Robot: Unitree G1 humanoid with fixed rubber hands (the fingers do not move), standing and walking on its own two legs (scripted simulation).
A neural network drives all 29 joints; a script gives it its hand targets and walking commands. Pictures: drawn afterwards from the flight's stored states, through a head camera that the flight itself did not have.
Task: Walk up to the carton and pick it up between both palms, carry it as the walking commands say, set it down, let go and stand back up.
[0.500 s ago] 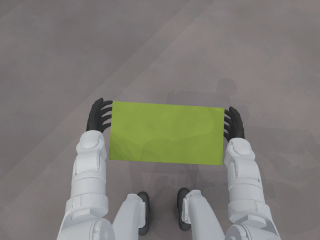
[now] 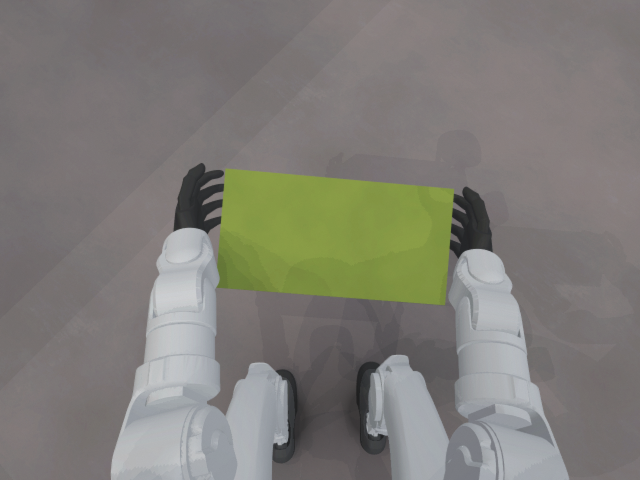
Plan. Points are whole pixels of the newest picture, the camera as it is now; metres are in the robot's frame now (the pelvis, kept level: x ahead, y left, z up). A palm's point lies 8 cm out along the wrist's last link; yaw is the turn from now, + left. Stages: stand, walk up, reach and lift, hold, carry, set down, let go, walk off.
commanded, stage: set down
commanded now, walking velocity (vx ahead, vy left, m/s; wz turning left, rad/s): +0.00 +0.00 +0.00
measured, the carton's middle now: (330, 238) +0.43 -0.02 -0.18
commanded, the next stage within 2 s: none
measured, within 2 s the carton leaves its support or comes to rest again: neither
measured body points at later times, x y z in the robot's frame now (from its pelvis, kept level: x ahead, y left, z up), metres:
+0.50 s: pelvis -0.02 +0.00 -0.08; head +0.25 -0.01 +0.28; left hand +0.46 +0.16 -0.17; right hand +0.42 -0.19 -0.19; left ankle +0.07 +0.11 -0.59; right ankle +0.08 -0.11 -0.59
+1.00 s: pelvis -0.03 +0.00 -0.14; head +0.29 -0.01 +0.18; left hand +0.48 +0.17 -0.26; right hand +0.43 -0.19 -0.28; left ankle +0.07 +0.11 -0.59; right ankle +0.08 -0.11 -0.59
